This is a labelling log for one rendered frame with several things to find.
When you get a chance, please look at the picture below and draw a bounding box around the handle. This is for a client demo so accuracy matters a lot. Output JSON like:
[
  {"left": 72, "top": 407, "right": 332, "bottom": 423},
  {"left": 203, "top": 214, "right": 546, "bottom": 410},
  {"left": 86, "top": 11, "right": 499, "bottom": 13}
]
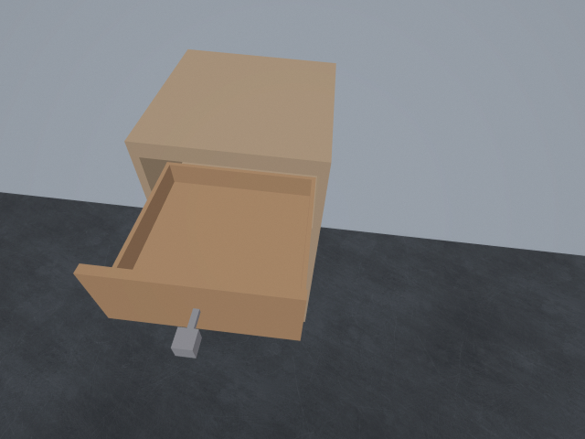
[{"left": 171, "top": 308, "right": 202, "bottom": 359}]

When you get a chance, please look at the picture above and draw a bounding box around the cabinet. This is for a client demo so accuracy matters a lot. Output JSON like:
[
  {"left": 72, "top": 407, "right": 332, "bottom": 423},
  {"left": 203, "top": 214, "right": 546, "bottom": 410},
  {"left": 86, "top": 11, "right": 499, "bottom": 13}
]
[{"left": 124, "top": 49, "right": 336, "bottom": 322}]

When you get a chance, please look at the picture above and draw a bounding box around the drawer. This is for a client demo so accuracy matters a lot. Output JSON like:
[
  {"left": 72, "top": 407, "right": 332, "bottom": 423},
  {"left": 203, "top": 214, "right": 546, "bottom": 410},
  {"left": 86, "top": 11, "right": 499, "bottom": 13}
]
[{"left": 73, "top": 162, "right": 316, "bottom": 341}]

